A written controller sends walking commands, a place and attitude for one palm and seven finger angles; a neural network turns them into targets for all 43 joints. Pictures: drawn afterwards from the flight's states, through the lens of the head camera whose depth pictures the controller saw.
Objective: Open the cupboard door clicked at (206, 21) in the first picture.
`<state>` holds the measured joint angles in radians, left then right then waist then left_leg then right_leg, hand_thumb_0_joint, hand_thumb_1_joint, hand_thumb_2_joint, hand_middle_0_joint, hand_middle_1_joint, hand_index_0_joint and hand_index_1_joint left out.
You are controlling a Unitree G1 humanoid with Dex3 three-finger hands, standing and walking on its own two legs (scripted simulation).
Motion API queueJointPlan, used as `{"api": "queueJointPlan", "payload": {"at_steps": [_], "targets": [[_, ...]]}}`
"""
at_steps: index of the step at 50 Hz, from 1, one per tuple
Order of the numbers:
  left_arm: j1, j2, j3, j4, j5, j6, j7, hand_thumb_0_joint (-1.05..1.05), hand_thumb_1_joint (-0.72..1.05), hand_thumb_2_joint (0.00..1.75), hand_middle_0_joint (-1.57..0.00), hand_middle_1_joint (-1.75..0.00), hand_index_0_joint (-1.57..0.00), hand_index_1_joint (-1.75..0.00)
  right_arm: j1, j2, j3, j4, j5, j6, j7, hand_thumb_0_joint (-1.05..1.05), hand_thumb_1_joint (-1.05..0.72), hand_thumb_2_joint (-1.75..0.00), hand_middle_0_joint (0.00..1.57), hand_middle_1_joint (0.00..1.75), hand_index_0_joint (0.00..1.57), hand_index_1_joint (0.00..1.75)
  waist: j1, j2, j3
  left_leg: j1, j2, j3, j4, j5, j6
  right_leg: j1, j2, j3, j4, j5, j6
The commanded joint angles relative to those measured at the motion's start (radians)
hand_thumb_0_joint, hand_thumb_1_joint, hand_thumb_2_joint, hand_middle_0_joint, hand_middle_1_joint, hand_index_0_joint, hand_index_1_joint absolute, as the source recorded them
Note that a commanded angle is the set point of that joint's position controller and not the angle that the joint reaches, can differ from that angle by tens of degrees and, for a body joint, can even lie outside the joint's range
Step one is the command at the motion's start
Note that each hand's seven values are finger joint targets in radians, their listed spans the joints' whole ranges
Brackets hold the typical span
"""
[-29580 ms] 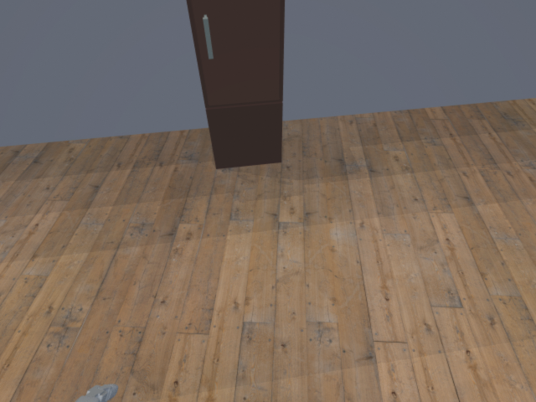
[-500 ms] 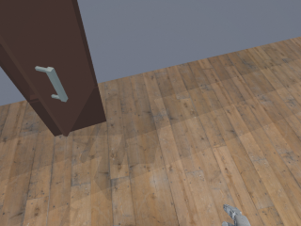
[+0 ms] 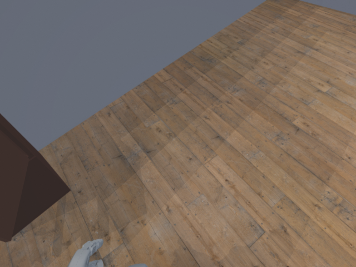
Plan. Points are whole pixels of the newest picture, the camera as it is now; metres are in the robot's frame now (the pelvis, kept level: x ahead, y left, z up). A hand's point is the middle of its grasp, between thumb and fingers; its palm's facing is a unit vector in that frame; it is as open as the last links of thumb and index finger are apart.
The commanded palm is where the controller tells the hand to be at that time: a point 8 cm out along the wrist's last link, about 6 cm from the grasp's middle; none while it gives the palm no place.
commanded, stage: walk to a spot facing it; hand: left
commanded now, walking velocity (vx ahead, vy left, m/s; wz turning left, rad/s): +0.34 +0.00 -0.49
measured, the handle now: out of the picture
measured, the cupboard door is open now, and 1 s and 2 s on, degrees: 56 56 56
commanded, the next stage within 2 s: turn to face it in 1.40 s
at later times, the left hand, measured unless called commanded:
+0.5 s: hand (107, 226) +0.25 +0.22 -0.17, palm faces -0.17 -0.97 -0.19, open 7.4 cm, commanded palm none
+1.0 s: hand (175, 137) +0.54 +0.03 -0.14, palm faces -0.33 -0.91 -0.24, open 7.2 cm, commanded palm none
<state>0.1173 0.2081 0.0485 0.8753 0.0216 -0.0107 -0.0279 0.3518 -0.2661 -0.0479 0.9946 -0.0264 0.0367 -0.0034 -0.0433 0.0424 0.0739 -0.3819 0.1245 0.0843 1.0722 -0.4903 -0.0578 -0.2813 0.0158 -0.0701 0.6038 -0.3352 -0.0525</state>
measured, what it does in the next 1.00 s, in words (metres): walks ahead, turning right: left foot, then right foot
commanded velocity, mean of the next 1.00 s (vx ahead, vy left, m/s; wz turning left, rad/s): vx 0.36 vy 0.00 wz -0.27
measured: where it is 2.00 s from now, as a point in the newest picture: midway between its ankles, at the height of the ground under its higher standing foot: (223, 168)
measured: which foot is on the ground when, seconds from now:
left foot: up 0.00-0.34, down 0.36-0.80, up 0.82-1.00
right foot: down 0.00-0.36, up 0.38-0.78, down 0.80-1.00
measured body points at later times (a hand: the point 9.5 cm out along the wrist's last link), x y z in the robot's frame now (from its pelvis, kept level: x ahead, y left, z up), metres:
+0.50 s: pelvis +0.20 +0.02 +0.01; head +0.24 +0.03 +0.45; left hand +0.26 +0.27 -0.15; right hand +0.24 -0.23 -0.12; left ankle +0.24 +0.13 -0.73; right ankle +0.10 -0.08 -0.62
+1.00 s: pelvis +0.40 -0.12 +0.01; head +0.42 -0.15 +0.46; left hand +0.56 +0.08 -0.12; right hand +0.30 -0.32 -0.15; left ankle +0.44 +0.04 -0.64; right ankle +0.38 -0.17 -0.73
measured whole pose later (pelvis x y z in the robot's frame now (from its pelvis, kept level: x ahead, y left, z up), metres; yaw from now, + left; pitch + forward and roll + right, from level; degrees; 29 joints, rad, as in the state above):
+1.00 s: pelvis +0.40 -0.12 +0.01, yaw -22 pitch +0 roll +2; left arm 0.20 0.17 0.07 1.00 0.01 -0.07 0.01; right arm 0.31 -0.16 -0.04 1.07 -0.03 -0.02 0.00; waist -0.03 0.00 0.06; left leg -0.50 0.13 0.07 1.09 -0.30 -0.04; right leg -0.22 0.03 -0.12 0.43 -0.23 -0.11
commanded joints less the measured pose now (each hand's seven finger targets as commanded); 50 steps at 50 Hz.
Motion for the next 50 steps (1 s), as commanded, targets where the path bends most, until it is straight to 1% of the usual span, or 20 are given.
{"api": "queueJointPlan", "payload": {"at_steps": [1,6,13,14,16,17,18,19,20,22,27,34,36,38,39,40,41,42,46,50], "targets": [[0.109,0.183,0.055,-0.019,-0.003,-0.021,0.031,0.0,0.9,0.9,-0.2,-0.3,-0.2,-0.3,-0.123,-0.065,-0.029,-0.142,-0.003,-0.05,0.011,0.0,-0.9,-0.9,0.2,0.3,0.2,0.3,0.055,-0.185,-0.014,-0.246,0.022,-0.066,0.024,0.143,-0.016,0.121,-0.257,0.344,-0.394,0.026,-0.15],[0.17,0.178,0.056,0.016,-0.002,-0.049,0.017,0.0,0.9,0.9,-0.2,-0.3,-0.2,-0.3,-0.153,-0.028,-0.033,-0.15,0.0,-0.056,0.023,0.0,-0.9,-0.9,0.2,0.3,0.2,0.3,0.05,-0.159,-0.019,-0.232,-0.022,-0.043,-0.132,0.258,-0.025,0.15,-0.205,0.31,-0.399,0.116,-0.148],[0.229,0.17,0.06,0.058,0.003,-0.052,0.026,0.0,0.9,0.9,-0.2,-0.3,-0.2,-0.3,-0.271,-0.014,-0.025,-0.196,0.008,-0.09,0.021,0.0,-0.9,-0.9,0.2,0.3,0.2,0.3,0.076,-0.191,-0.021,-0.14,-0.061,-0.036,-0.395,0.23,0.006,0.222,-0.225,0.343,-0.311,0.328,-0.141],[0.223,0.168,0.059,0.063,0.001,-0.051,0.026,0.0,0.9,0.9,-0.2,-0.3,-0.2,-0.3,-0.249,-0.018,-0.026,-0.186,0.007,-0.094,0.019,0.0,-0.9,-0.9,0.2,0.3,0.2,0.3,0.06,-0.186,-0.021,-0.064,-0.081,-0.019,-0.447,0.247,0.012,0.194,-0.211,0.332,-0.284,0.356,-0.129],[0.189,0.145,0.059,0.06,-0.004,-0.051,0.028,0.0,0.9,0.9,-0.2,-0.3,-0.2,-0.3,-0.036,-0.072,-0.04,-0.11,0.002,-0.107,-0.001,0.0,-0.9,-0.9,0.2,0.3,0.2,0.3,-0.042,-0.072,-0.103,0.32,-0.083,-0.033,-0.592,0.301,0.034,0.016,-0.129,0.269,-0.052,0.408,-0.075],[0.213,0.1,0.055,0.049,-0.015,-0.049,0.02,0.0,0.9,0.9,-0.2,-0.3,-0.2,-0.3,0.137,-0.184,-0.067,-0.066,-0.017,-0.114,-0.013,0.0,-0.9,-0.9,0.2,0.3,0.2,0.3,-0.104,0.136,-0.231,0.572,0.154,-0.333,-0.643,0.187,0.116,-0.176,-0.013,0.16,0.238,0.173,-0.019],[0.24,0.061,0.036,0.033,-0.02,-0.055,0.012,0.0,0.9,0.9,-0.2,-0.3,-0.2,-0.3,0.24,-0.245,-0.07,-0.05,-0.023,-0.111,-0.019,0.0,-0.9,-0.9,0.2,0.3,0.2,0.3,-0.107,0.322,-0.306,0.652,0.38,-0.644,-0.788,0.122,0.206,-0.337,0.074,0.089,0.581,-0.23,0.011],[0.178,0.093,0.042,0.023,-0.009,-0.057,0.012,0.0,0.9,0.9,-0.2,-0.3,-0.2,-0.3,0.191,-0.214,-0.058,-0.06,-0.018,-0.102,-0.023,0.0,-0.9,-0.9,0.2,0.3,0.2,0.3,-0.096,0.183,-0.224,0.552,0.402,-0.681,-0.826,0.084,0.249,-0.393,-0.003,0.162,0.703,-0.197,-0.001],[0.159,0.092,0.047,0.029,0.002,-0.057,0.007,0.0,0.9,0.9,-0.2,-0.3,-0.2,-0.3,0.099,-0.162,-0.045,-0.081,-0.016,-0.102,-0.017,0.0,-0.9,-0.9,0.2,0.3,0.2,0.3,-0.048,0.088,-0.128,0.396,0.355,-0.569,-0.847,0.023,0.232,-0.421,-0.041,0.141,0.75,-0.124,0.001],[0.127,0.07,0.045,0.044,0.012,-0.044,-0.008,0.0,0.9,0.9,-0.2,-0.3,-0.2,-0.3,0.005,-0.068,-0.018,-0.093,-0.015,-0.116,-0.02,0.0,-0.9,-0.9,0.2,0.3,0.2,0.3,-0.002,0.102,-0.017,0.229,0.268,-0.372,-0.859,0.182,0.179,-0.401,-0.099,0.125,0.739,0.01,0.016],[0.132,0.006,0.024,0.048,0.01,-0.01,-0.023,0.0,0.9,0.9,-0.2,-0.3,-0.2,-0.3,0.038,-0.051,-0.009,-0.04,-0.004,-0.135,-0.025,0.0,-0.9,-0.9,0.2,0.3,0.2,0.3,0.043,0.106,-0.077,0.296,0.171,-0.029,-0.832,0.6,0.155,-0.357,-0.111,0.049,0.486,0.106,0.039],[-0.051,0.014,0.015,0.006,0.009,-0.006,-0.028,0.0,0.9,0.9,-0.2,-0.3,-0.2,-0.3,0.108,-0.057,-0.008,0.014,-0.012,-0.114,-0.014,0.0,-0.9,-0.9,0.2,0.3,0.2,0.3,0.004,0.08,0.026,0.258,0.193,0.045,-0.865,0.497,0.159,-0.226,-0.089,-0.04,0.112,0.17,0.016],[-0.033,0.036,0.019,0.009,0.007,-0.01,-0.024,0.0,0.9,0.9,-0.2,-0.3,-0.2,-0.3,0.11,-0.066,-0.008,0.024,-0.014,-0.108,-0.012,0.0,-0.9,-0.9,0.2,0.3,0.2,0.3,0.029,0.068,0.029,0.261,0.204,0.055,-0.806,0.573,0.15,-0.141,-0.07,-0.053,0.068,0.132,-0.006],[0.151,0.075,0.035,0.07,0.009,-0.021,-0.017,0.0,0.9,0.9,-0.2,-0.3,-0.2,-0.3,0.08,-0.078,-0.004,0.027,-0.007,-0.105,-0.014,0.0,-0.9,-0.9,0.2,0.3,0.2,0.3,0.125,-0.001,-0.061,0.205,0.156,0.104,-0.558,0.729,0.117,0.141,-0.026,-0.067,-0.014,0.139,-0.037],[0.328,0.148,0.057,0.123,0.015,-0.035,-0.006,0.0,0.9,0.9,-0.2,-0.3,-0.2,-0.3,0.064,-0.059,-0.001,0.019,0.006,-0.108,-0.006,0.0,-0.9,-0.9,0.2,0.3,0.2,0.3,0.204,-0.114,-0.169,0.049,0.081,0.155,-0.283,0.624,0.078,0.408,-0.122,0.075,-0.07,0.052,-0.083],[0.451,0.267,0.088,0.154,0.01,-0.037,0.01,0.0,0.9,0.9,-0.2,-0.3,-0.2,-0.3,0.097,0.006,0.007,-0.01,0.024,-0.112,-0.001,0.0,-0.9,-0.9,0.2,0.3,0.2,0.3,0.224,-0.405,-0.292,-0.209,-0.091,0.157,0.073,-0.05,0.029,0.604,-0.415,0.555,-0.235,0.007,-0.199],[0.409,0.271,0.083,0.147,-0.013,-0.034,0.026,0.0,0.9,0.9,-0.2,-0.3,-0.2,-0.3,0.032,-0.031,-0.003,-0.028,0.021,-0.103,-0.001,0.0,-0.9,-0.9,0.2,0.3,0.2,0.3,0.201,-0.32,-0.246,-0.287,-0.061,-0.006,0.226,-0.102,0.049,0.528,-0.453,0.666,-0.342,0.03,-0.215],[0.328,0.219,0.074,0.135,-0.014,-0.037,0.032,0.0,0.9,0.9,-0.2,-0.3,-0.2,-0.3,-0.008,-0.024,-0.01,-0.016,0.02,-0.106,-0.001,0.0,-0.9,-0.9,0.2,0.3,0.2,0.3,0.168,-0.231,-0.176,-0.326,-0.016,-0.055,0.262,0.016,0.052,0.468,-0.415,0.551,-0.338,0.094,-0.2],[0.167,0.089,0.029,0.103,-0.011,-0.061,0.036,0.0,0.9,0.9,-0.2,-0.3,-0.2,-0.3,0.032,0.049,-0.004,0.038,0.003,-0.077,0.001,0.0,-0.9,-0.9,0.2,0.3,0.2,0.3,0.037,-0.124,-0.072,-0.14,0.039,-0.06,0.071,0.175,0.03,0.115,-0.291,0.221,-0.377,0.334,-0.138],[0.209,0.038,0.026,0.133,-0.008,-0.082,0.031,0.0,0.9,0.9,-0.2,-0.3,-0.2,-0.3,0.013,0.078,-0.009,0.035,-0.002,-0.058,0.011,0.0,-0.9,-0.9,0.2,0.3,0.2,0.3,0.019,-0.116,-0.045,-0.178,0.026,-0.035,-0.063,0.28,0.013,0.116,-0.247,0.162,-0.437,0.291,-0.133]]}}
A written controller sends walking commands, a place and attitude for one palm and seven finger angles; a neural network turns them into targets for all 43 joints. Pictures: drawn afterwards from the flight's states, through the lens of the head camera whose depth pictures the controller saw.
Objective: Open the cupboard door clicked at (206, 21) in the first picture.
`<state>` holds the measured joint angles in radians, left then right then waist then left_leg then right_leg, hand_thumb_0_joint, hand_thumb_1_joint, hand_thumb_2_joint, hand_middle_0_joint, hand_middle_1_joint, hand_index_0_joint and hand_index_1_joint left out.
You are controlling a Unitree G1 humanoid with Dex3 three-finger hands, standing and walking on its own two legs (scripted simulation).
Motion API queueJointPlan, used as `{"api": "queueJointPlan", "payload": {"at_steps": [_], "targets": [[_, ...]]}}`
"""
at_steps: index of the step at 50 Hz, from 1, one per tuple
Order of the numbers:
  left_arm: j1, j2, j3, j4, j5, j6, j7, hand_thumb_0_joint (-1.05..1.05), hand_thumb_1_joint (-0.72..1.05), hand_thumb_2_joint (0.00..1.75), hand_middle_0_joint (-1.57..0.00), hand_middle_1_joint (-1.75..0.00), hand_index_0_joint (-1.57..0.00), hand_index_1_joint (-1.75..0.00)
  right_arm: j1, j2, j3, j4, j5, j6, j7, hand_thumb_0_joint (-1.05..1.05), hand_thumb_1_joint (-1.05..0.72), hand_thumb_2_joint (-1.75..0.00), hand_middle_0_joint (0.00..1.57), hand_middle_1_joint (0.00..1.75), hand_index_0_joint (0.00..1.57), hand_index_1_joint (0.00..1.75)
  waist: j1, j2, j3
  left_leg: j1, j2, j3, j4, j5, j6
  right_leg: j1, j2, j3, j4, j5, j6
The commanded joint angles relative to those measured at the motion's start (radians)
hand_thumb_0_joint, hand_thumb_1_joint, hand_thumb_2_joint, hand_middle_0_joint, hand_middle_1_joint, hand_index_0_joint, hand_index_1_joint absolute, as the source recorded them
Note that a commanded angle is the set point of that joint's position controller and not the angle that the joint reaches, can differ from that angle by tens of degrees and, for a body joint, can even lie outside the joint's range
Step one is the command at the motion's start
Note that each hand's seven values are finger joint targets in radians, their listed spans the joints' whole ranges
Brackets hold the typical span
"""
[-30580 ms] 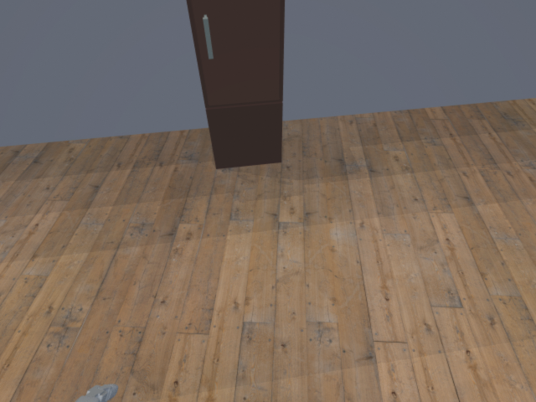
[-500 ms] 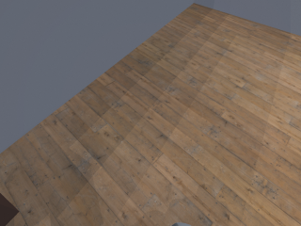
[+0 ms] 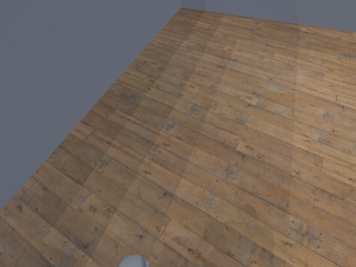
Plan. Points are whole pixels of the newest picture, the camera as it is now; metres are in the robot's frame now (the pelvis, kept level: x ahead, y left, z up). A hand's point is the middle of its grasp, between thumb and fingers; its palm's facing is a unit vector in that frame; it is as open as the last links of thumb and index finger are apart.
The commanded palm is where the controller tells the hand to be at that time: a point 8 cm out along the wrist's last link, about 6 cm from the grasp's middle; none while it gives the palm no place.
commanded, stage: walk to a spot facing it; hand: left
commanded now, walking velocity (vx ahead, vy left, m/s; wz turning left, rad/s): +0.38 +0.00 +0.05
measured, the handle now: out of the picture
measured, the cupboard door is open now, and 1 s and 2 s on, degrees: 56 56 56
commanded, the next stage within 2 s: turn to face it in 0.40 s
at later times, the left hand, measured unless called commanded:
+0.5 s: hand (110, 257) +0.18 +0.20 -0.19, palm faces +0.10 -0.99 -0.14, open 7.4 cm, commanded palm none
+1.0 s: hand (125, 167) +0.44 +0.20 -0.17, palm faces +0.27 -0.94 -0.20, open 7.3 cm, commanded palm none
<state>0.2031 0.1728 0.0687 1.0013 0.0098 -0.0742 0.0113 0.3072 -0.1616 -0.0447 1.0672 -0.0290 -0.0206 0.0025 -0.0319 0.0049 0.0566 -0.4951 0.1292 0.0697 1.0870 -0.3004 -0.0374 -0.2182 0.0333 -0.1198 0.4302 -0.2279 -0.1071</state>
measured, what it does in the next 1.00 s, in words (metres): walks ahead, turning left: left foot, then right foot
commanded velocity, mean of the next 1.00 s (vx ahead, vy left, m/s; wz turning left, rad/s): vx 0.15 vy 0.00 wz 0.34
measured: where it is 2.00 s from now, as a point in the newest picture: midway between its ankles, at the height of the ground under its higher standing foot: (189, 218)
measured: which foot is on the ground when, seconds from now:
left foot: up 0.00-0.36, down 0.38-0.76, up 0.78-1.00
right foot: down 0.00-0.38, up 0.40-0.74, down 0.76-1.00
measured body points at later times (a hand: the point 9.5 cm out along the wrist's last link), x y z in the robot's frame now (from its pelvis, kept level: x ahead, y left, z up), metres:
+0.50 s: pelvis +0.25 +0.04 -0.02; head +0.28 +0.05 +0.43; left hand +0.17 +0.25 -0.18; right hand +0.34 -0.18 -0.16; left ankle +0.29 +0.13 -0.74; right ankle +0.13 -0.07 -0.63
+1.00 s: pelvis +0.38 +0.00 +0.00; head +0.42 +0.02 +0.44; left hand +0.43 +0.25 -0.15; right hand +0.49 -0.23 -0.15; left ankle +0.34 +0.12 -0.69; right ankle +0.41 -0.11 -0.74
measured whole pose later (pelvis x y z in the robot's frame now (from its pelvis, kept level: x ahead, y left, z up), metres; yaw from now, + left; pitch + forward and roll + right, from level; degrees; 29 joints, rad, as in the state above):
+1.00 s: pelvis +0.38 +0.00 +0.00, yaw +16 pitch +1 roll +1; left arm 0.14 0.17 0.05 0.93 0.03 -0.02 0.03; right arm 0.21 -0.21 -0.06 1.00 -0.02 0.04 0.02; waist -0.03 -0.04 0.06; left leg -0.47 0.07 0.10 0.96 -0.44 -0.06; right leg -0.26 -0.14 -0.24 0.53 -0.27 0.01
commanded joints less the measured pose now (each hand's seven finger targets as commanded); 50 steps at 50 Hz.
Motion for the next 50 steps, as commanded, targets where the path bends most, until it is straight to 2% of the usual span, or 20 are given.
{"api": "queueJointPlan", "payload": {"at_steps": [1,7,13,15,17,18,19,20,21,23,25,27,35,36,37,38,39,41,44,50], "targets": [[0.153,0.071,0.004,0.022,0.004,-0.022,-0.007,0.0,0.9,0.9,-0.2,-0.3,-0.2,-0.3,0.024,-0.022,-0.015,-0.048,0.001,-0.002,0.009,0.0,-0.9,-0.9,0.2,0.3,0.2,0.3,0.02,-0.071,-0.021,-0.09,0.017,-0.02,-0.1,0.113,-0.007,0.081,-0.261,0.219,-0.267,0.205,-0.072],[0.249,0.077,-0.012,0.078,0.002,-0.035,-0.001,0.0,0.9,0.9,-0.2,-0.3,-0.2,-0.3,-0.183,-0.05,-0.015,-0.117,0.01,-0.013,0.022,0.0,-0.9,-0.9,0.2,0.3,0.2,0.3,0.053,-0.102,0.037,-0.229,0.004,-0.016,-0.224,0.168,0.004,0.244,-0.277,0.18,-0.245,0.425,-0.06],[0.306,0.099,-0.018,0.121,0.009,-0.03,0.012,0.0,0.9,0.9,-0.2,-0.3,-0.2,-0.3,-0.303,-0.051,-0.006,-0.143,0.014,-0.023,0.029,0.0,-0.9,-0.9,0.2,0.3,0.2,0.3,0.063,-0.082,0.071,-0.147,-0.054,0.041,-0.388,0.122,0.047,0.326,-0.299,0.133,-0.189,0.673,-0.044],[0.301,0.116,-0.014,0.128,0.01,-0.029,0.014,0.0,0.9,0.9,-0.2,-0.3,-0.2,-0.3,-0.244,-0.059,-0.007,-0.125,0.009,-0.031,0.019,0.0,-0.9,-0.9,0.2,0.3,0.2,0.3,0.029,-0.092,0.026,-0.004,-0.118,0.091,-0.45,0.074,0.075,0.336,-0.288,0.099,-0.069,0.923,-0.031],[0.269,0.127,-0.011,0.124,0.005,-0.029,0.014,0.0,0.9,0.9,-0.2,-0.3,-0.2,-0.3,0.006,-0.108,-0.019,-0.046,0.0,-0.037,0.001,0.0,-0.9,-0.9,0.2,0.3,0.2,0.3,-0.086,-0.066,-0.086,0.36,-0.137,0.086,-0.547,0.179,0.116,0.186,-0.247,0.039,0.216,0.928,0.019],[0.281,0.108,-0.012,0.105,-0.004,-0.028,0.007,0.0,0.9,0.9,-0.2,-0.3,-0.2,-0.3,0.159,-0.194,-0.037,-0.013,-0.013,-0.041,-0.009,0.0,-0.9,-0.9,0.2,0.3,0.2,0.3,-0.132,0.027,-0.203,0.637,0.045,-0.158,-0.545,0.279,0.2,-0.053,-0.166,0.004,0.473,0.594,0.068],[0.314,0.049,-0.031,0.078,-0.018,-0.031,-0.004,0.0,0.9,0.9,-0.2,-0.3,-0.2,-0.3,0.262,-0.28,-0.055,0.005,-0.015,-0.045,-0.02,0.0,-0.9,-0.9,0.2,0.3,0.2,0.3,-0.126,0.209,-0.331,0.836,0.321,-0.551,-0.634,0.438,0.344,-0.291,-0.018,0.01,0.844,-0.214,0.088],[0.23,0.071,-0.025,0.054,-0.01,-0.032,0.003,0.0,0.9,0.9,-0.2,-0.3,-0.2,-0.3,0.234,-0.272,-0.053,0.004,0.004,-0.035,-0.025,0.0,-0.9,-0.9,0.2,0.3,0.2,0.3,-0.106,0.113,-0.3,0.762,0.365,-0.593,-0.706,0.482,0.381,-0.363,-0.047,0.123,0.982,-0.301,0.066],[0.158,0.067,-0.023,0.024,-0.006,-0.024,0.005,0.0,0.9,0.9,-0.2,-0.3,-0.2,-0.3,0.162,-0.25,-0.05,-0.023,0.007,-0.035,-0.026,0.0,-0.9,-0.9,0.2,0.3,0.2,0.3,-0.082,0.022,-0.148,0.573,0.35,-0.541,-0.752,0.376,0.368,-0.418,-0.086,0.137,1.024,-0.259,0.074],[0.134,0.025,-0.016,0.034,0.012,-0.002,-0.008,0.0,0.9,0.9,-0.2,-0.3,-0.2,-0.3,0.046,-0.131,-0.019,-0.043,0.004,-0.056,-0.033,0.0,-0.9,-0.9,0.2,0.3,0.2,0.3,-0.005,0.063,0.015,0.319,0.246,-0.341,-0.829,0.298,0.26,-0.406,-0.141,0.152,0.947,-0.132,0.091],[0.194,-0.013,-0.019,0.048,0.019,0.03,-0.019,0.0,0.9,0.9,-0.2,-0.3,-0.2,-0.3,0.015,-0.097,-0.003,-0.042,0.004,-0.069,-0.035,0.0,-0.9,-0.9,0.2,0.3,0.2,0.3,0.047,0.077,0.021,0.222,0.173,-0.167,-0.846,0.393,0.209,-0.318,-0.152,0.127,0.805,-0.095,0.105],[0.21,-0.023,-0.023,0.047,0.016,0.043,-0.018,0.0,0.9,0.9,-0.2,-0.3,-0.2,-0.3,-0.004,-0.104,0.0,-0.036,0.01,-0.068,-0.034,0.0,-0.9,-0.9,0.2,0.3,0.2,0.3,0.076,0.104,-0.026,0.177,0.119,-0.078,-0.832,0.487,0.199,-0.216,-0.161,0.094,0.614,-0.064,0.122],[0.068,0.079,0.0,-0.037,0.01,0.05,-0.013,0.0,0.9,0.9,-0.2,-0.3,-0.2,-0.3,-0.018,-0.172,-0.022,-0.057,0.011,-0.014,-0.025,0.0,-0.9,-0.9,0.2,0.3,0.2,0.3,0.071,0.12,-0.036,0.101,0.065,-0.168,-0.678,0.353,0.154,0.033,-0.073,0.012,0.177,0.075,0.145],[0.1,0.114,0.01,-0.037,0.01,0.043,-0.011,0.0,0.9,0.9,-0.2,-0.3,-0.2,-0.3,-0.034,-0.166,-0.024,-0.067,0.015,-0.008,-0.023,0.0,-0.9,-0.9,0.2,0.3,0.2,0.3,0.093,0.068,-0.044,0.061,0.03,-0.152,-0.612,0.264,0.115,0.114,-0.105,0.048,0.096,0.141,0.143],[0.145,0.186,0.025,-0.03,0.017,0.031,-0.002,0.0,0.9,0.9,-0.2,-0.3,-0.2,-0.3,-0.019,-0.123,-0.02,-0.076,0.02,-0.007,-0.017,0.0,-0.9,-0.9,0.2,0.3,0.2,0.3,0.111,-0.098,-0.103,-0.062,-0.055,-0.081,-0.456,0.061,0.058,0.276,-0.281,0.215,0.037,0.307,0.102],[0.2,0.272,0.042,-0.028,0.018,0.03,0.005,0.0,0.9,0.9,-0.2,-0.3,-0.2,-0.3,0.013,-0.091,-0.019,-0.093,0.023,-0.001,-0.015,0.0,-0.9,-0.9,0.2,0.3,0.2,0.3,0.125,-0.312,-0.189,-0.106,-0.153,0.023,-0.175,-0.331,0.005,0.329,-0.533,0.412,-0.056,0.474,-0.025],[0.203,0.278,0.036,-0.043,0.013,0.034,0.012,0.0,0.9,0.9,-0.2,-0.3,-0.2,-0.3,0.019,-0.11,-0.024,-0.099,0.022,0.009,-0.016,0.0,-0.9,-0.9,0.2,0.3,0.2,0.3,0.127,-0.263,-0.216,-0.077,-0.11,-0.043,0.027,-0.398,0.008,0.269,-0.585,0.433,-0.084,0.449,-0.099],[0.095,0.203,0.029,-0.068,0.011,0.04,0.026,0.0,0.9,0.9,-0.2,-0.3,-0.2,-0.3,-0.022,-0.091,-0.026,-0.101,0.022,0.023,-0.013,0.0,-0.9,-0.9,0.2,0.3,0.2,0.3,0.082,-0.258,-0.152,-0.136,-0.055,-0.073,0.149,-0.285,-0.004,0.208,-0.51,0.307,-0.066,0.525,-0.07],[0.013,0.165,0.013,-0.105,0.014,0.047,0.025,0.0,0.9,0.9,-0.2,-0.3,-0.2,-0.3,-0.031,-0.074,-0.021,-0.103,0.018,0.046,0.005,0.0,-0.9,-0.9,0.2,0.3,0.2,0.3,0.035,-0.198,-0.123,-0.052,-0.048,-0.029,0.068,-0.179,-0.02,0.088,-0.408,0.07,-0.065,0.496,-0.012],[0.002,0.198,0.033,-0.118,0.024,0.056,0.019,0.0,0.9,0.9,-0.2,-0.3,-0.2,-0.3,-0.102,-0.07,-0.019,-0.156,0.016,0.051,0.022,0.0,-0.9,-0.9,0.2,0.3,0.2,0.3,0.04,-0.192,-0.076,0.062,-0.07,0.057,-0.283,-0.118,-0.016,0.046,-0.411,-0.025,-0.019,0.367,0.006]]}}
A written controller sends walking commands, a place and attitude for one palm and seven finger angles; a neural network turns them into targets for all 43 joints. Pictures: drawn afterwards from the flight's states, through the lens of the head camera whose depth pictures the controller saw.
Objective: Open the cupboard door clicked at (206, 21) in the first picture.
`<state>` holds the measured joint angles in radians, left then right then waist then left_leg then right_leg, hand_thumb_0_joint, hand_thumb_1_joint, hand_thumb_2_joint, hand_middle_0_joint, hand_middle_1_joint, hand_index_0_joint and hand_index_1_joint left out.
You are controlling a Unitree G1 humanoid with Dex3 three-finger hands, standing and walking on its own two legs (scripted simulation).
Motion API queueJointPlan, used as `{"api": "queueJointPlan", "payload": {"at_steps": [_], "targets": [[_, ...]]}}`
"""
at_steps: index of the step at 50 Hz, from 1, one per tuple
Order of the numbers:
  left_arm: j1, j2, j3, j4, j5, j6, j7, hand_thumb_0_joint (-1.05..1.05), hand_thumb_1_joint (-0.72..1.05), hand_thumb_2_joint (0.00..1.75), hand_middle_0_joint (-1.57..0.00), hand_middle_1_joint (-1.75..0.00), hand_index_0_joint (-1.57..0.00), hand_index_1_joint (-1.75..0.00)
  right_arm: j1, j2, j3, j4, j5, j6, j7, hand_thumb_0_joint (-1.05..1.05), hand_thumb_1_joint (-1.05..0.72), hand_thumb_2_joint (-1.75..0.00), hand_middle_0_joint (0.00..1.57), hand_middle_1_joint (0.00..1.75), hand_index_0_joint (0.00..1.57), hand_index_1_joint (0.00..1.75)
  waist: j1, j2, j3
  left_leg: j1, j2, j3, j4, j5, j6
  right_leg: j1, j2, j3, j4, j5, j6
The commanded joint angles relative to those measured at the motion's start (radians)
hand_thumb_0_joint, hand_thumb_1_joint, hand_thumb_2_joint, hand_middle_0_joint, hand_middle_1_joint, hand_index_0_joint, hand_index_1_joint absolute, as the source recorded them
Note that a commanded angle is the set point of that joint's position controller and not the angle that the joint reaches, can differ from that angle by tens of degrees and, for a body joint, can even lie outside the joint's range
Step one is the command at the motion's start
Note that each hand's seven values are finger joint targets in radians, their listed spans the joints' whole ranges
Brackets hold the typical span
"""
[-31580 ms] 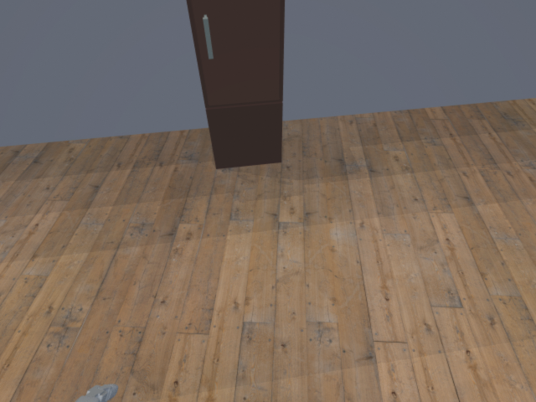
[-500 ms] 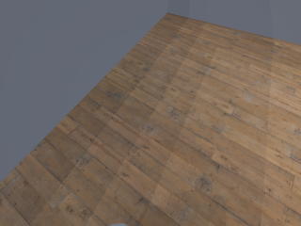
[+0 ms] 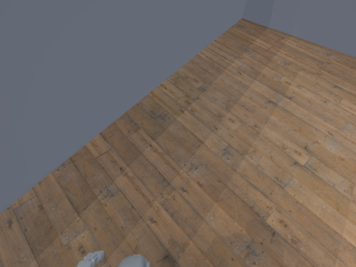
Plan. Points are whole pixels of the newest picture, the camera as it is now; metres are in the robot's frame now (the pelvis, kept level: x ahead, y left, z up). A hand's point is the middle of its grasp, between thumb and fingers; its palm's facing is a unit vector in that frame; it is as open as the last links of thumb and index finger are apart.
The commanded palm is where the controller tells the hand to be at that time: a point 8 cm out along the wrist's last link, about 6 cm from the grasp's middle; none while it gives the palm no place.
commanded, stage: turn to face it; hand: left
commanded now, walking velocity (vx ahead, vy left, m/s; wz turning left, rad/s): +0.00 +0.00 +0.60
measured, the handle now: out of the picture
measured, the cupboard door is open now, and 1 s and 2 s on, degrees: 56 56 56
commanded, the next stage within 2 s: none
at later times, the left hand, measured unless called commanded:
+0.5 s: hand out of the picture +0.10 +0.21 -0.16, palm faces +0.28 -0.91 -0.32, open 7.4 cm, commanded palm none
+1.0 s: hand out of the picture +0.00 +0.19 -0.18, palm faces +0.60 -0.76 -0.25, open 7.4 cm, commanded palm none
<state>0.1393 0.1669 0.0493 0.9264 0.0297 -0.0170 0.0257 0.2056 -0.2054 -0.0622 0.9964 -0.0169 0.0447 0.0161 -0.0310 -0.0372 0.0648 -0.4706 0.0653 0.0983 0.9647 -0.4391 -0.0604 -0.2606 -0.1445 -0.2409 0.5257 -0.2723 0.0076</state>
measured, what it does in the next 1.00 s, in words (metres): steps on the spot, turning left: left foot, then right foot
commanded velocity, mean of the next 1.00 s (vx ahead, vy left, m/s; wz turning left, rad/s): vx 0.00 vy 0.00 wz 0.60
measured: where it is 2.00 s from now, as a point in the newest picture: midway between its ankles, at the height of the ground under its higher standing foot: outside the picture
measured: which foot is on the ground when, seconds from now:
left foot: up 0.00-0.08, down 0.10-0.46, up 0.48-0.86, down 0.88-1.00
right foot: down 0.00-0.10, up 0.12-0.46, down 0.48-0.86, up 0.88-1.00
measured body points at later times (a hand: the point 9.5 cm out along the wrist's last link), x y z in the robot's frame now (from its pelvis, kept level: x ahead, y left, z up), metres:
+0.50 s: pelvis +0.06 -0.03 -0.01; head +0.12 -0.03 +0.43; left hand +0.08 +0.26 -0.13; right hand +0.20 -0.26 -0.17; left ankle +0.02 +0.12 -0.73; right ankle +0.09 -0.14 -0.74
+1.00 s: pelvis +0.08 -0.03 -0.01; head +0.11 +0.03 +0.44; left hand -0.04 +0.23 -0.16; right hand +0.33 -0.16 -0.13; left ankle +0.01 +0.06 -0.74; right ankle +0.12 -0.17 -0.67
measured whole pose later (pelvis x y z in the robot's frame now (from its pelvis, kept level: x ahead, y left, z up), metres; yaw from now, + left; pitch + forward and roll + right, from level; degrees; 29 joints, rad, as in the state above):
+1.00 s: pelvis +0.08 -0.03 -0.01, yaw +36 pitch +1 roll +0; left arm 0.19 0.27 0.07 0.92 0.02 0.07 0.02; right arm 0.11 -0.22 -0.04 0.89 -0.03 0.03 0.01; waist 0.02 -0.06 0.11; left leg -0.31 0.00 0.04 0.59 -0.31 0.03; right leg -0.47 -0.11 -0.06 1.11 -0.50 0.08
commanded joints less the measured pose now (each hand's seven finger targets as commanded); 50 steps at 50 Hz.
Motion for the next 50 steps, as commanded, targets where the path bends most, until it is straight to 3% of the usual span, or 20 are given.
{"api": "queueJointPlan", "payload": {"at_steps": [1,3,4,5,7,12,17,21,22,23,24,27,30,36,41,42,43,44,45,50], "targets": [[0.066,0.202,0.057,-0.043,0.006,0.002,0.003,0.0,0.9,0.9,-0.2,-0.3,-0.2,-0.3,0.008,-0.032,-0.005,-0.095,0.003,-0.017,0.009,0.0,-0.9,-0.9,0.2,0.3,0.2,0.3,0.031,-0.143,-0.091,0.08,-0.01,0.031,-0.238,0.053,0.011,0.08,-0.233,0.087,-0.077,0.365,-0.096],[0.059,0.205,0.056,-0.057,-0.008,0.012,-0.005,0.0,0.9,0.9,-0.2,-0.3,-0.2,-0.3,0.065,-0.088,-0.016,-0.093,-0.002,-0.024,0.01,0.0,-0.9,-0.9,0.2,0.3,0.2,0.3,-0.008,-0.04,-0.129,0.263,-0.025,0.034,-0.44,0.236,0.018,0.001,-0.198,0.032,0.064,0.257,-0.039],[0.057,0.168,0.05,-0.078,-0.015,0.02,-0.01,0.0,0.9,0.9,-0.2,-0.3,-0.2,-0.3,0.124,-0.179,-0.039,-0.088,-0.009,-0.032,0.005,0.0,-0.9,-0.9,0.2,0.3,0.2,0.3,-0.044,0.175,-0.174,0.392,0.105,-0.163,-0.537,0.394,0.078,-0.136,-0.115,0.008,0.254,0.04,0.021],[0.008,0.108,0.03,-0.129,-0.019,0.025,-0.014,0.0,0.9,0.9,-0.2,-0.3,-0.2,-0.3,0.182,-0.291,-0.066,-0.094,-0.013,-0.036,-0.006,0.0,-0.9,-0.9,0.2,0.3,0.2,0.3,-0.083,0.425,-0.179,0.433,0.368,-0.541,-0.619,0.721,0.241,-0.365,0.026,0.048,0.504,-0.441,0.093],[-0.059,0.143,0.033,-0.161,-0.008,0.033,-0.013,0.0,0.9,0.9,-0.2,-0.3,-0.2,-0.3,0.156,-0.301,-0.061,-0.103,-0.013,-0.035,-0.023,0.0,-0.9,-0.9,0.2,0.3,0.2,0.3,-0.062,0.205,-0.161,0.358,0.376,-0.497,-0.618,0.582,0.307,-0.387,0.016,0.215,0.662,-0.332,0.065],[0.03,0.151,0.038,-0.087,-0.006,0.042,-0.023,0.0,0.9,0.9,-0.2,-0.3,-0.2,-0.3,-0.006,-0.222,-0.034,-0.15,-0.005,-0.048,-0.038,0.0,-0.9,-0.9,0.2,0.3,0.2,0.3,0.019,0.198,-0.158,0.345,0.178,-0.294,-0.578,0.678,0.204,-0.346,0.053,0.235,0.635,-0.115,0.085],[-0.011,0.145,0.026,-0.115,-0.018,0.04,-0.017,0.0,0.9,0.9,-0.2,-0.3,-0.2,-0.3,0.011,-0.243,-0.046,-0.145,-0.01,-0.038,-0.033,0.0,-0.9,-0.9,0.2,0.3,0.2,0.3,-0.001,0.158,-0.16,0.349,0.177,-0.326,-0.551,0.708,0.223,-0.232,0.09,0.221,0.367,-0.167,0.082],[0.104,0.162,0.031,-0.098,-0.022,0.026,-0.016,0.0,0.9,0.9,-0.2,-0.3,-0.2,-0.3,-0.077,-0.245,-0.054,-0.166,-0.003,-0.022,-0.027,0.0,-0.9,-0.9,0.2,0.3,0.2,0.3,0.056,0.198,-0.148,0.201,0.122,-0.346,-0.484,0.592,0.174,0.026,0.136,0.187,0.036,-0.013,0.066],[0.164,0.198,0.04,-0.086,-0.019,0.016,-0.011,0.0,0.9,0.9,-0.2,-0.3,-0.2,-0.3,-0.099,-0.216,-0.051,-0.179,0.007,-0.021,-0.024,0.0,-0.9,-0.9,0.2,0.3,0.2,0.3,0.088,0.122,-0.156,0.088,0.064,-0.319,-0.409,0.413,0.126,0.175,0.08,0.227,-0.124,0.096,0.058],[0.193,0.302,0.062,-0.081,0.001,0.005,-0.001,0.0,0.9,0.9,-0.2,-0.3,-0.2,-0.3,-0.082,-0.134,-0.04,-0.197,0.017,-0.021,-0.016,0.0,-0.9,-0.9,0.2,0.3,0.2,0.3,0.097,-0.213,-0.17,-0.109,-0.091,-0.157,-0.181,0.044,0.038,0.303,-0.194,0.503,-0.25,0.169,-0.026],[0.181,0.344,0.063,-0.092,0.0,0.007,0.003,0.0,0.9,0.9,-0.2,-0.3,-0.2,-0.3,-0.104,-0.148,-0.043,-0.214,0.01,-0.017,-0.011,0.0,-0.9,-0.9,0.2,0.3,0.2,0.3,0.103,-0.312,-0.148,-0.131,-0.116,-0.121,0.089,-0.226,0.017,0.198,-0.372,0.64,-0.252,0.313,-0.141],[0.046,0.227,0.034,-0.123,-0.009,0.011,0.01,0.0,0.9,0.9,-0.2,-0.3,-0.2,-0.3,-0.082,-0.142,-0.047,-0.158,0.002,0.01,0.002,0.0,-0.9,-0.9,0.2,0.3,0.2,0.3,0.026,-0.208,-0.066,-0.126,-0.034,-0.146,0.319,-0.039,0.006,0.078,-0.216,0.391,-0.204,0.316,-0.132],[0.063,0.195,0.028,-0.125,-0.01,0.003,0.008,0.0,0.9,0.9,-0.2,-0.3,-0.2,-0.3,-0.089,-0.109,-0.033,-0.151,0.004,0.015,0.013,0.0,-0.9,-0.9,0.2,0.3,0.2,0.3,0.025,-0.181,-0.086,-0.117,-0.035,-0.091,0.21,0.02,-0.016,0.165,-0.155,0.224,-0.16,0.508,-0.1],[0.168,0.235,0.046,-0.083,0.0,0.001,0.01,0.0,0.9,0.9,-0.2,-0.3,-0.2,-0.3,-0.171,-0.079,-0.011,-0.168,0.008,0.001,0.017,0.0,-0.9,-0.9,0.2,0.3,0.2,0.3,0.085,-0.168,-0.133,-0.036,-0.047,-0.002,-0.141,-0.013,-0.012,0.321,-0.2,0.163,-0.078,0.709,-0.114],[0.127,0.254,0.06,-0.086,-0.006,0.008,0.0,0.0,0.9,0.9,-0.2,-0.3,-0.2,-0.3,-0.096,-0.109,-0.016,-0.162,0.005,-0.01,0.013,0.0,-0.9,-0.9,0.2,0.3,0.2,0.3,0.035,-0.149,-0.14,0.192,-0.065,0.028,-0.416,0.138,0.028,0.19,-0.207,0.092,0.053,0.626,-0.064],[0.099,0.248,0.059,-0.095,-0.015,0.01,-0.003,0.0,0.9,0.9,-0.2,-0.3,-0.2,-0.3,-0.009,-0.153,-0.029,-0.142,0.0,-0.016,0.011,0.0,-0.9,-0.9,0.2,0.3,0.2,0.3,-0.021,-0.067,-0.177,0.355,-0.031,-0.011,-0.526,0.306,0.05,0.083,-0.192,0.054,0.187,0.515,-0.022],[0.084,0.184,0.048,-0.132,-0.023,0.017,-0.012,0.0,0.9,0.9,-0.2,-0.3,-0.2,-0.3,0.069,-0.275,-0.058,-0.129,-0.011,-0.027,0.005,0.0,-0.9,-0.9,0.2,0.3,0.2,0.3,-0.062,0.242,-0.226,0.548,0.227,-0.361,-0.567,0.614,0.171,-0.207,-0.051,0.027,0.424,-0.042,0.056],[0.007,0.156,0.028,-0.174,-0.019,0.026,-0.009,0.0,0.9,0.9,-0.2,-0.3,-0.2,-0.3,0.128,-0.334,-0.072,-0.116,-0.004,-0.02,-0.008,0.0,-0.9,-0.9,0.2,0.3,0.2,0.3,-0.089,0.327,-0.219,0.554,0.381,-0.55,-0.578,0.95,0.312,-0.363,0.033,0.131,0.593,-0.416,0.08],[-0.014,0.187,0.032,-0.182,-0.013,0.036,-0.005,0.0,0.9,0.9,-0.2,-0.3,-0.2,-0.3,0.12,-0.324,-0.064,-0.109,-0.004,-0.017,-0.013,0.0,-0.9,-0.9,0.2,0.3,0.2,0.3,-0.074,0.208,-0.206,0.512,0.39,-0.473,-0.563,0.843,0.341,-0.368,0.008,0.221,0.653,-0.382,0.064],[0.028,0.173,0.039,-0.109,-0.011,0.052,-0.017,0.0,0.9,0.9,-0.2,-0.3,-0.2,-0.3,-0.044,-0.232,-0.035,-0.154,-0.004,-0.033,-0.034,0.0,-0.9,-0.9,0.2,0.3,0.2,0.3,0.02,0.175,-0.108,0.346,0.176,-0.303,-0.597,0.694,0.22,-0.315,0.037,0.24,0.629,-0.135,0.082]]}}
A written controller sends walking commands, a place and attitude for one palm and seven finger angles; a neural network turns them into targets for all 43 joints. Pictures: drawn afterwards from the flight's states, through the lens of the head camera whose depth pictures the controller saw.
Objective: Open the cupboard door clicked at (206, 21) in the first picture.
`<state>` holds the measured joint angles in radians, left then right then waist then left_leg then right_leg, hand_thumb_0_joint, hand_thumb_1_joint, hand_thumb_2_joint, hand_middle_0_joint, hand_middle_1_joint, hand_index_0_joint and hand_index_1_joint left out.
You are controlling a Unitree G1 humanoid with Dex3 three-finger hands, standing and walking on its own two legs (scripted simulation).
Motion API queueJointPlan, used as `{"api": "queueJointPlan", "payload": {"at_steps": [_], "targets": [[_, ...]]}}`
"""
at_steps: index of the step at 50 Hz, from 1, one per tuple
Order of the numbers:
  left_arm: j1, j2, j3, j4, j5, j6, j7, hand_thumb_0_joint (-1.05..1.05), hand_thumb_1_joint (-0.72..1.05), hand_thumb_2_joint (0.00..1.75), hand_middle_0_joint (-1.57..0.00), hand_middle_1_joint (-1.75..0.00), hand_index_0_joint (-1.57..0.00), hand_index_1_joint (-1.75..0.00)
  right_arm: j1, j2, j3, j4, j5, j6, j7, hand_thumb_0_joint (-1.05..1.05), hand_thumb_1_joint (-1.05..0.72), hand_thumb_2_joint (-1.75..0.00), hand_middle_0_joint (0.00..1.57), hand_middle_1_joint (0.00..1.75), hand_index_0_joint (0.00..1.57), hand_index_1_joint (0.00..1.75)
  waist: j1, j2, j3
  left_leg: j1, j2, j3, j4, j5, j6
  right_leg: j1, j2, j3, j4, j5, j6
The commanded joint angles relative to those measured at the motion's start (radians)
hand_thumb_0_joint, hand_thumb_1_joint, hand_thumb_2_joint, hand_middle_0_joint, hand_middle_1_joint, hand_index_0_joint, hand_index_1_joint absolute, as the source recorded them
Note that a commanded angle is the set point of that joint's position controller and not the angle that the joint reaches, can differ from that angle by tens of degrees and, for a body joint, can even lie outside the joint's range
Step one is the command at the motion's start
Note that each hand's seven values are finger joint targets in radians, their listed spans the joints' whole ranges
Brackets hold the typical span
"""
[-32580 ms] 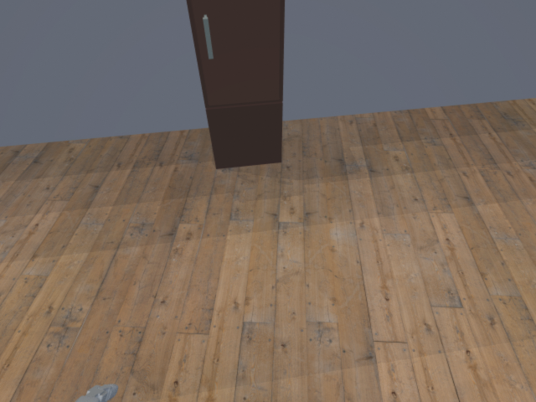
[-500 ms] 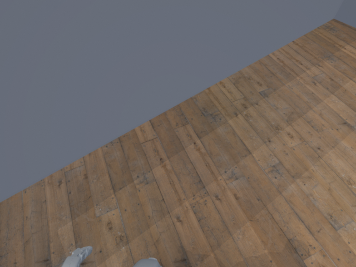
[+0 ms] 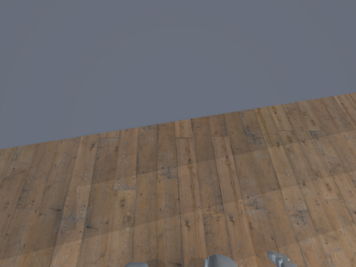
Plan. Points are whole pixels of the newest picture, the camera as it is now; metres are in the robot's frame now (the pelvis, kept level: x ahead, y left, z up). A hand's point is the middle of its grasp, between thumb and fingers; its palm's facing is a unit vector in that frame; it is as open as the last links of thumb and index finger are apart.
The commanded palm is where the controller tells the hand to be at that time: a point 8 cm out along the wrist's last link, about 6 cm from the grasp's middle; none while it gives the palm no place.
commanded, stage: turn to face it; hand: left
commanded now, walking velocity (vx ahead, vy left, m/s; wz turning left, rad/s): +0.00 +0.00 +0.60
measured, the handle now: out of the picture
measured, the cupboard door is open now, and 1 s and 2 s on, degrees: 56 56 56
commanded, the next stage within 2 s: none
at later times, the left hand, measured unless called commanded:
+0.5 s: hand out of the picture +0.05 +0.14 -0.14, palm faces +0.27 -0.93 -0.26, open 7.4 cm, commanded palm none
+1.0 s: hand out of the picture +0.01 +0.19 -0.15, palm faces +0.56 -0.79 -0.25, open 7.4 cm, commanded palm none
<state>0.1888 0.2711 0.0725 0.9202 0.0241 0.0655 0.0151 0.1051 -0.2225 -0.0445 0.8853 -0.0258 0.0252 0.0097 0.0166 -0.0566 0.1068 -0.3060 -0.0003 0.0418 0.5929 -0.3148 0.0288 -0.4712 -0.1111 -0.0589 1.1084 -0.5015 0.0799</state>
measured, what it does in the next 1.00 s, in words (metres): steps on the spot, turning left: right foot, then left foot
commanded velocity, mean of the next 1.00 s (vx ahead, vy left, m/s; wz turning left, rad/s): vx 0.00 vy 0.00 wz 0.60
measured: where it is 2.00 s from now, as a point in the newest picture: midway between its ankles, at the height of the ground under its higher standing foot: outside the picture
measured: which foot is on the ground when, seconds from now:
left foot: down 0.00-0.28, up 0.30-0.66, down 0.68-1.00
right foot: up 0.00-0.26, down 0.28-0.68, up 0.70-1.00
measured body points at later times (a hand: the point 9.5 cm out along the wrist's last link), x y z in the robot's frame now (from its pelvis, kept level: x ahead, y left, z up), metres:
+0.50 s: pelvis +0.02 -0.07 +0.01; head +0.08 -0.07 +0.46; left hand +0.04 +0.19 -0.12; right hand +0.17 -0.30 -0.14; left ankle -0.04 +0.06 -0.65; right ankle +0.03 -0.17 -0.73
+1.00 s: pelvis +0.04 -0.05 +0.01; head +0.08 +0.00 +0.46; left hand -0.02 +0.24 -0.13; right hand +0.24 -0.22 -0.12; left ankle -0.02 +0.05 -0.73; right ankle +0.12 -0.19 -0.67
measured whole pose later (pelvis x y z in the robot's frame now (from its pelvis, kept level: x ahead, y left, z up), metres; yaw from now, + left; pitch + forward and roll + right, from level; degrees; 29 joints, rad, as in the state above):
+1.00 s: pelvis +0.04 -0.05 +0.01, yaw +35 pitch +2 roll -1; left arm 0.12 0.27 0.07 0.88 0.02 0.05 0.01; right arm 0.18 -0.21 -0.04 0.92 -0.03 0.03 0.00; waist 0.00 -0.02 0.10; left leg -0.27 -0.02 -0.07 0.48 -0.24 0.02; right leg -0.48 -0.07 0.01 0.95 -0.41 0.10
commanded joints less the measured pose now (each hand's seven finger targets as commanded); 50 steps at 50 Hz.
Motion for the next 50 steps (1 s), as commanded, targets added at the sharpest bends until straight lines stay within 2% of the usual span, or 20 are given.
{"api": "queueJointPlan", "payload": {"at_steps": [1,8,11,12,13,14,15,18,20,28,30,32,33,34,35,36,37,40,43,50], "targets": [[-0.016,0.065,0.014,-0.099,-0.005,-0.032,-0.009,0.0,0.9,0.9,-0.2,-0.3,-0.2,-0.3,0.06,-0.214,-0.053,-0.043,0.006,-0.016,-0.027,0.0,-0.9,-0.9,0.2,0.3,0.2,0.3,-0.024,0.188,-0.157,0.183,0.225,-0.231,-0.222,0.561,0.121,-0.089,0.011,0.052,0.019,0.111,0.013],[-0.066,0.057,0.006,-0.137,-0.012,-0.037,-0.009,0.0,0.9,0.9,-0.2,-0.3,-0.2,-0.3,0.073,-0.226,-0.068,-0.038,-0.001,-0.007,-0.018,0.0,-0.9,-0.9,0.2,0.3,0.2,0.3,-0.037,0.243,-0.152,0.113,0.201,-0.309,-0.211,0.429,0.123,0.057,0.072,0.026,-0.299,0.082,0.006],[0.012,0.065,0.01,-0.121,-0.016,-0.052,-0.007,0.0,0.9,0.9,-0.2,-0.3,-0.2,-0.3,0.03,-0.229,-0.076,-0.052,0.006,0.0,-0.018,0.0,-0.9,-0.9,0.2,0.3,0.2,0.3,0.003,0.235,-0.171,0.033,0.169,-0.33,-0.132,0.441,0.09,0.242,0.108,0.006,-0.524,0.199,-0.005],[0.068,0.086,0.017,-0.109,-0.016,-0.063,-0.002,0.0,0.9,0.9,-0.2,-0.3,-0.2,-0.3,0.016,-0.207,-0.074,-0.06,0.013,0.0,-0.018,0.0,-0.9,-0.9,0.2,0.3,0.2,0.3,0.032,0.182,-0.192,-0.047,0.128,-0.317,-0.068,0.331,0.051,0.379,0.073,0.03,-0.685,0.304,-0.01],[0.113,0.175,0.036,-0.099,0.0,-0.076,0.008,0.0,0.9,0.9,-0.2,-0.3,-0.2,-0.3,0.035,-0.138,-0.066,-0.073,0.024,-0.002,-0.011,0.0,-0.9,-0.9,0.2,0.3,0.2,0.3,0.05,-0.078,-0.231,-0.222,0.014,-0.197,0.116,0.042,-0.025,0.549,-0.149,0.236,-0.809,0.362,-0.067],[0.118,0.244,0.045,-0.103,0.007,-0.076,0.013,0.0,0.9,0.9,-0.2,-0.3,-0.2,-0.3,0.027,-0.111,-0.06,-0.098,0.023,-0.003,-0.009,0.0,-0.9,-0.9,0.2,0.3,0.2,0.3,0.057,-0.282,-0.221,-0.307,-0.081,-0.071,0.394,-0.339,-0.078,0.501,-0.397,0.462,-0.834,0.531,-0.195],[0.097,0.214,0.031,-0.107,0.0,-0.076,0.018,0.0,0.9,0.9,-0.2,-0.3,-0.2,-0.3,0.034,-0.148,-0.063,-0.086,0.013,0.004,-0.005,0.0,-0.9,-0.9,0.2,0.3,0.2,0.3,0.039,-0.193,-0.201,-0.287,-0.018,-0.125,0.567,-0.32,-0.064,0.407,-0.394,0.389,-0.802,0.566,-0.246],[-0.041,0.108,0.007,-0.135,-0.005,-0.069,0.02,0.0,0.9,0.9,-0.2,-0.3,-0.2,-0.3,0.05,-0.125,-0.064,-0.037,0.01,0.031,0.009,0.0,-0.9,-0.9,0.2,0.3,0.2,0.3,-0.036,-0.182,-0.113,-0.282,0.034,-0.082,0.678,-0.14,-0.092,0.315,-0.226,0.133,-0.772,0.603,-0.201],[-0.028,0.094,0.004,-0.137,-0.004,-0.074,0.018,0.0,0.9,0.9,-0.2,-0.3,-0.2,-0.3,0.042,-0.1,-0.054,-0.035,0.012,0.035,0.018,0.0,-0.9,-0.9,0.2,0.3,0.2,0.3,-0.034,-0.177,-0.113,-0.266,0.029,-0.042,0.593,-0.105,-0.103,0.34,-0.193,0.041,-0.761,0.67,-0.18],[0.087,0.152,0.031,-0.09,0.007,-0.074,0.017,0.0,0.9,0.9,-0.2,-0.3,-0.2,-0.3,-0.051,-0.068,-0.033,-0.06,0.018,0.02,0.025,0.0,-0.9,-0.9,0.2,0.3,0.2,0.3,0.03,-0.159,-0.143,-0.145,0.019,0.058,0.182,-0.147,-0.088,0.455,-0.261,-0.018,-0.671,0.818,-0.197],[0.081,0.156,0.036,-0.087,0.005,-0.072,0.012,0.0,0.9,0.9,-0.2,-0.3,-0.2,-0.3,-0.024,-0.075,-0.034,-0.058,0.018,0.014,0.022,0.0,-0.9,-0.9,0.2,0.3,0.2,0.3,0.015,-0.158,-0.158,-0.073,0.004,0.079,0.077,-0.091,-0.075,0.432,-0.258,-0.043,-0.623,0.813,-0.174],[0.049,0.15,0.037,-0.092,-0.008,-0.068,0.006,0.0,0.9,0.9,-0.2,-0.3,-0.2,-0.3,0.072,-0.119,-0.045,-0.037,0.012,0.004,0.02,0.0,-0.9,-0.9,0.2,0.3,0.2,0.3,-0.049,-0.076,-0.199,0.14,0.008,0.057,-0.13,0.114,-0.052,0.311,-0.231,-0.108,-0.466,0.701,-0.106],[0.04,0.104,0.03,-0.116,-0.014,-0.061,0.001,0.0,0.9,0.9,-0.2,-0.3,-0.2,-0.3,0.153,-0.22,-0.069,-0.021,0.004,-0.005,0.014,0.0,-0.9,-0.9,0.2,0.3,0.2,0.3,-0.096,0.164,-0.26,0.323,0.189,-0.182,-0.193,0.326,0.024,0.106,-0.14,-0.15,-0.26,0.377,-0.042],[-0.023,0.038,0.006,-0.165,-0.016,-0.054,-0.002,0.0,0.9,0.9,-0.2,-0.3,-0.2,-0.3,0.221,-0.316,-0.095,-0.015,0.001,-0.003,0.002,0.0,-0.9,-0.9,0.2,0.3,0.2,0.3,-0.134,0.387,-0.251,0.368,0.425,-0.504,-0.232,0.703,0.181,-0.138,-0.007,-0.097,-0.041,-0.188,0.017],[-0.064,0.076,0.008,-0.174,-0.007,-0.041,0.003,0.0,0.9,0.9,-0.2,-0.3,-0.2,-0.3,0.237,-0.316,-0.088,0.004,0.004,0.003,-0.005,0.0,-0.9,-0.9,0.2,0.3,0.2,0.3,-0.129,0.254,-0.25,0.337,0.453,-0.459,-0.208,0.672,0.237,-0.153,-0.023,0.029,0.045,-0.167,-0.007],[-0.094,0.073,0.01,-0.172,-0.005,-0.038,0.005,0.0,0.9,0.9,-0.2,-0.3,-0.2,-0.3,0.199,-0.277,-0.077,-0.011,0.002,-0.003,-0.013,0.0,-0.9,-0.9,0.2,0.3,0.2,0.3,-0.111,0.214,-0.208,0.266,0.391,-0.414,-0.225,0.559,0.217,-0.154,-0.031,0.046,0.058,-0.096,-0.011],[-0.087,0.063,0.015,-0.147,-0.005,-0.037,0.002,0.0,0.9,0.9,-0.2,-0.3,-0.2,-0.3,0.141,-0.256,-0.074,-0.03,0.0,-0.006,-0.024,0.0,-0.9,-0.9,0.2,0.3,0.2,0.3,-0.089,0.247,-0.179,0.221,0.34,-0.393,-0.231,0.512,0.193,-0.159,-0.025,0.056,0.073,-0.04,-0.003],[-0.027,0.068,0.017,-0.104,-0.004,-0.03,-0.009,0.0,0.9,0.9,-0.2,-0.3,-0.2,-0.3,0.066,-0.212,-0.054,-0.045,0.004,-0.015,-0.029,0.0,-0.9,-0.9,0.2,0.3,0.2,0.3,-0.033,0.194,-0.15,0.178,0.239,-0.277,-0.241,0.511,0.129,-0.116,0.0,0.065,0.062,0.104,0.006],[-0.025,0.063,0.013,-0.102,-0.006,-0.035,-0.009,0.0,0.9,0.9,-0.2,-0.3,-0.2,-0.3,0.092,-0.209,-0.054,-0.035,0.006,-0.021,-0.029,0.0,-0.9,-0.9,0.2,0.3,0.2,0.3,-0.032,0.172,-0.189,0.231,0.218,-0.264,-0.221,0.578,0.128,-0.095,0.02,0.06,-0.016,0.12,0.015],[-0.106,0.055,0.003,-0.146,-0.014,-0.039,-0.005,0.0,0.9,0.9,-0.2,-0.3,-0.2,-0.3,0.12,-0.222,-0.067,-0.022,0.0,-0.011,-0.024,0.0,-0.9,-0.9,0.2,0.3,0.2,0.3,-0.051,0.228,-0.172,0.182,0.2,-0.354,-0.192,0.57,0.132,0.017,0.073,0.048,-0.272,0.073,0.009]]}}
